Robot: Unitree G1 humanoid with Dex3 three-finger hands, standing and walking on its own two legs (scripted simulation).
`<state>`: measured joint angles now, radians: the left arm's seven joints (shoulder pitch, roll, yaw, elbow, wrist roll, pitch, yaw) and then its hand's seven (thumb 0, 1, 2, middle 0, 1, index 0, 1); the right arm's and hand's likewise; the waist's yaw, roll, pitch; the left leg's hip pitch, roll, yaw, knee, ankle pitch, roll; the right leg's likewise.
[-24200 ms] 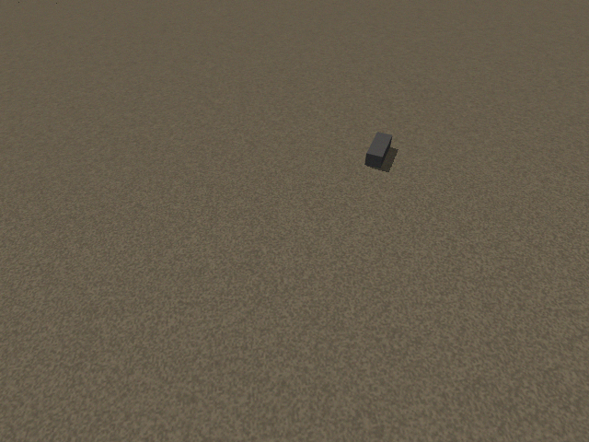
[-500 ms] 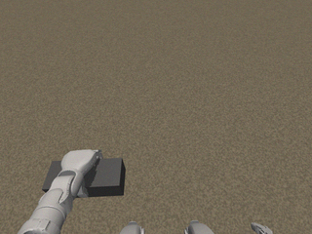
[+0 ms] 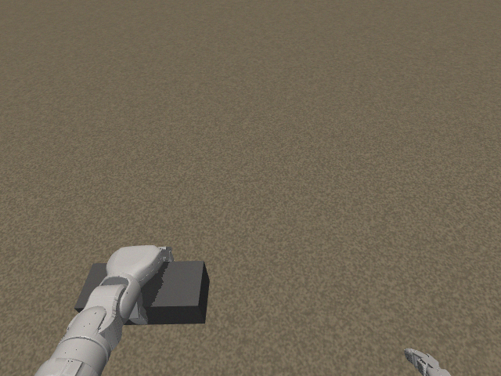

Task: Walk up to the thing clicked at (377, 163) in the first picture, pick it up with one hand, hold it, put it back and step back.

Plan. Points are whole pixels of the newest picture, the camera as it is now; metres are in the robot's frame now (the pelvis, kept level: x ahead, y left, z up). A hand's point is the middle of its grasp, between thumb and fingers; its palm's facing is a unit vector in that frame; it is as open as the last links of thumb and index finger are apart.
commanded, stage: hold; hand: left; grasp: from above
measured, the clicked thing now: (148, 293) +0.30 +0.22 -0.10
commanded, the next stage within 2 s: crouch in 1.60 s
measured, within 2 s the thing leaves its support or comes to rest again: neither
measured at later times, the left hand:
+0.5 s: hand (144, 280) +0.30 +0.21 -0.04, palm faces -0.49 -0.03 -0.87, open 11.5 cm
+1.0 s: hand (140, 288) +0.28 +0.21 -0.02, palm faces -0.48 -0.03 -0.88, open 11.5 cm
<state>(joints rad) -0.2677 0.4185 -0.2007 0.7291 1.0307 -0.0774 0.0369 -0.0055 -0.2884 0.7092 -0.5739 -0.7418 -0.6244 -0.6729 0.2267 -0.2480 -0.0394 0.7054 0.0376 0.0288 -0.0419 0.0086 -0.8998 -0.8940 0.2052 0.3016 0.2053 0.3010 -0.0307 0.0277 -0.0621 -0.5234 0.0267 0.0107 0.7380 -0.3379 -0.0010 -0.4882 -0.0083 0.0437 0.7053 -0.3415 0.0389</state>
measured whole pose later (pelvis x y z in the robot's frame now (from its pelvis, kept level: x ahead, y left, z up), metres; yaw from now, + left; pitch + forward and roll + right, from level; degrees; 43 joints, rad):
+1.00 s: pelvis -0.01 -0.01 +0.02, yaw +0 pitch +1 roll +0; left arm -0.22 0.43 -0.21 0.61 1.00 -0.09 -0.07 -0.01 -0.31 0.72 -0.59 -0.73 -0.64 -0.66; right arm 0.19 -0.26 -0.02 0.66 0.05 0.08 -0.07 0.01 -0.90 -0.90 0.20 0.30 0.20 0.30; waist -0.01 0.04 -0.01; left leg -0.32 0.03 0.02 0.54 -0.25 -0.01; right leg -0.30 -0.01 0.05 0.54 -0.26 0.03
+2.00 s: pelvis +0.00 -0.01 +0.01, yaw +0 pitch +5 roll +0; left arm -0.25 0.42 -0.17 0.76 1.08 -0.17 0.07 -0.01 -0.25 0.68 -0.54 -0.75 -0.59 -0.68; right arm 0.18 -0.25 -0.04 0.67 0.04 0.11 -0.05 0.01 -0.90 -0.90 0.21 0.30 0.21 0.30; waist -0.02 0.02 -0.02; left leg -0.42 0.02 0.01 0.61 -0.27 -0.01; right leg -0.39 -0.02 0.04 0.60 -0.29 0.03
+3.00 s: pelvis -0.06 +0.00 -0.31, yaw -3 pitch +38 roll -7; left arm -0.76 0.62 0.07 1.25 1.31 -0.26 0.39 -0.01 -0.22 0.67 -0.52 -0.77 -0.57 -0.70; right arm 0.15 -0.24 -0.03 0.74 -0.12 -0.04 0.09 0.00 -0.90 -0.90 0.21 0.30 0.21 0.30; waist -0.17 0.01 -0.16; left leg -2.05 0.01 -0.12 2.06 -0.67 -0.02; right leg -1.96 0.02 -0.03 2.01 -0.70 0.05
